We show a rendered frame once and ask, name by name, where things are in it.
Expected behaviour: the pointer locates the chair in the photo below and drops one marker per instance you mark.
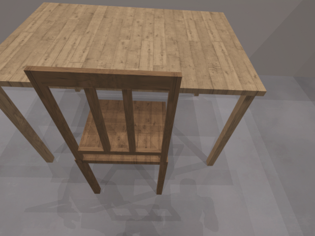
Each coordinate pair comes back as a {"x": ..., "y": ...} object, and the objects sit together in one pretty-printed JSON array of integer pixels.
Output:
[{"x": 116, "y": 131}]

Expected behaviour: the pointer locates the table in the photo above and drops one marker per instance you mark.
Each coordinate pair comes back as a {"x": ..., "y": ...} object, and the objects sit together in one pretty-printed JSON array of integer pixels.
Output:
[{"x": 200, "y": 44}]

